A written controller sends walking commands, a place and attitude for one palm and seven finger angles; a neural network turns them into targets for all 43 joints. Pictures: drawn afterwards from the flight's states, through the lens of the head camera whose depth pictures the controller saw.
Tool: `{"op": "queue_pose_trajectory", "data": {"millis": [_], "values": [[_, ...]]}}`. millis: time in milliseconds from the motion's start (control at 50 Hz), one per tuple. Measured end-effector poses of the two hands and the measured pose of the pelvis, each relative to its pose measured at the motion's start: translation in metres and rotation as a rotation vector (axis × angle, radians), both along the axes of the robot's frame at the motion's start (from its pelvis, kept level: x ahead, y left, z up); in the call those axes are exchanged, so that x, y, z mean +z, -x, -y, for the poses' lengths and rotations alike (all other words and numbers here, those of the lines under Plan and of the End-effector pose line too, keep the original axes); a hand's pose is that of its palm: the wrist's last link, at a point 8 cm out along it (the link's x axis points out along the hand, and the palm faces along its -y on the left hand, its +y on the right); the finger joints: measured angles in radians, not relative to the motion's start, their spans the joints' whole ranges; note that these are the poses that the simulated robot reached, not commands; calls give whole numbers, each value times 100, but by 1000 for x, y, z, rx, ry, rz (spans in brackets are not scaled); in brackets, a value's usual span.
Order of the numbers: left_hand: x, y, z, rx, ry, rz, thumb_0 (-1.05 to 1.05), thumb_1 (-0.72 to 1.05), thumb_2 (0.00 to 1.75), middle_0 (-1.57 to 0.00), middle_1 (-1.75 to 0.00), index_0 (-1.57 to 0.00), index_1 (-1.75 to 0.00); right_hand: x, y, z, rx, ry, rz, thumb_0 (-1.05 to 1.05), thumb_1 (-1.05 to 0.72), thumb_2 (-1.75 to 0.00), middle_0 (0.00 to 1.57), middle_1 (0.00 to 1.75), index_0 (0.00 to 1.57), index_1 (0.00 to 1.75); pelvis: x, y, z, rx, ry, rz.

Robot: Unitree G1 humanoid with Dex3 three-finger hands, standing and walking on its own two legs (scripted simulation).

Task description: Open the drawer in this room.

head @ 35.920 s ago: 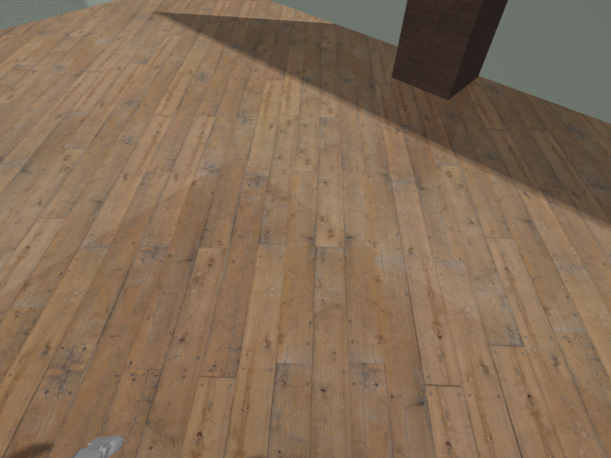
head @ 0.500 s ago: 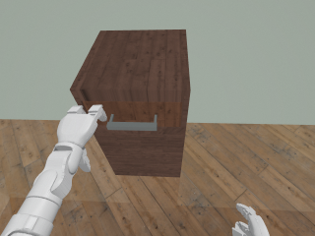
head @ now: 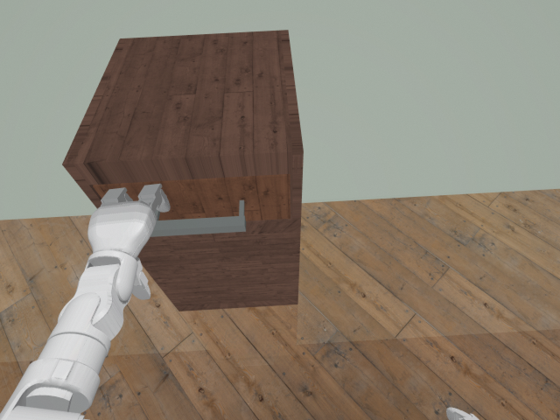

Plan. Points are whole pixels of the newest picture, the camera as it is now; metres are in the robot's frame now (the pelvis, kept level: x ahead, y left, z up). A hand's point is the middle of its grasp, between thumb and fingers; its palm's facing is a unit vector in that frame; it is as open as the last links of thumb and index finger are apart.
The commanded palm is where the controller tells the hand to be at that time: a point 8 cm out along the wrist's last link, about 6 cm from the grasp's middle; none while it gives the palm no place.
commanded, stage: move the hooked fingers above the handle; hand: left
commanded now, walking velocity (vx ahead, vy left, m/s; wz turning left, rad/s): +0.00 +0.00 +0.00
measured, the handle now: (198, 217) +0.51 +0.20 -0.11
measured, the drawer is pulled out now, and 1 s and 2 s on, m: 0.00 0.00 0.00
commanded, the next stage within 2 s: lower the fingers behind the handle in 1.42 s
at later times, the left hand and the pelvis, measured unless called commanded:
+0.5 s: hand (174, 228) +0.43 +0.21 -0.03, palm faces -0.03 -0.05 -1.00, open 13.8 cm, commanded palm +0.41 +0.21 +0.02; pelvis -0.01 +0.02 -0.02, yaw +0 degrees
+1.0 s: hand (195, 220) +0.46 +0.19 -0.06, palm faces -0.05 -0.04 -1.00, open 13.8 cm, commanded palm +0.44 +0.19 +0.01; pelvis -0.02 +0.02 -0.04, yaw -2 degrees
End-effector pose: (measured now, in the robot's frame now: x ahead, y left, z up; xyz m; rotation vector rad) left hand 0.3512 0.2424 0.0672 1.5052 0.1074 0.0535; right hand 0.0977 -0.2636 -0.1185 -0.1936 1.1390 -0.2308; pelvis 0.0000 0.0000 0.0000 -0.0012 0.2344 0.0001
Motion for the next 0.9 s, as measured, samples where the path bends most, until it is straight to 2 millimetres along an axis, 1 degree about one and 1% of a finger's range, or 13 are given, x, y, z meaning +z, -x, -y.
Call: {"op": "queue_pose_trajectory", "data": {"millis": [200, 320, 440, 560, 660, 740, 820, 900], "values": [[-18, -13, 7, -24, 1, 5, 0, -48, 30, -32, -120, -32, -120, -7, -1, -16, 11, -14, -1, 1, -91, -90, 20, 30, 20, 30, -7, 2, -9, 10, 11, -31], [-30, -30, 12, -31, -14, 1, 0, -48, 30, -32, -120, -32, -120, -14, 9, -25, 10, -19, -16, 1, -91, -90, 20, 30, 20, 30, -14, 7, -14, 16, 19, -60], [-39, -48, 21, -42, -13, 3, 0, -48, 30, -32, -120, -32, -120, -22, 35, -30, -14, -23, -71, 1, -91, -90, 21, 30, 20, 30, -21, 11, -20, 13, 27, -93], [-50, -64, 34, -53, -7, 4, 0, -48, 30, -32, -120, -32, -120, -29, 72, -30, -56, -20, -150, 1, -91, -90, 21, 30, 20, 30, -28, 14, -24, 4, 34, -126], [-63, -75, 39, -40, -17, -8, 0, -48, 30, -32, -120, -32, -120, -32, 102, -29, -95, -11, -213, 1, -91, -90, 21, 30, 20, 30, -33, 17, -25, -4, 38, -150], [-70, -84, 44, -39, -26, -13, 0, -48, 30, -32, -120, -32, -120, -33, 122, -28, -117, -2, -253, 1, -91, -90, 21, 30, 20, 30, -38, 19, -26, -2, 42, -172], [-71, -92, 52, -47, -11, 3, 0, -48, 30, -32, -120, -32, -120, -35, 136, -28, -132, -1, -286, 1, -91, -90, 20, 30, 20, 30, -41, 20, -26, -3, 46, -189], [-70, -94, 56, -28, -12, 6, 0, -48, 30, -33, -121, -33, -120, -36, 142, -30, -139, -14, -300, 1, -91, -90, 20, 30, 20, 30, -41, 19, -25, -10, 45, -190]]}}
